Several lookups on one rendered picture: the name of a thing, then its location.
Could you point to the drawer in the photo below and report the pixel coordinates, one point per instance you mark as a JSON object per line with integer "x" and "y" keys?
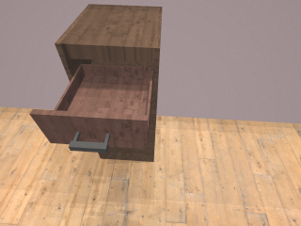
{"x": 100, "y": 100}

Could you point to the handle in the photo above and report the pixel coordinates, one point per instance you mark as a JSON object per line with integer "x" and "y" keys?
{"x": 87, "y": 146}

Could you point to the cabinet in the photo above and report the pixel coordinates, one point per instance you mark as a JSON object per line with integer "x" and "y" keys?
{"x": 116, "y": 35}

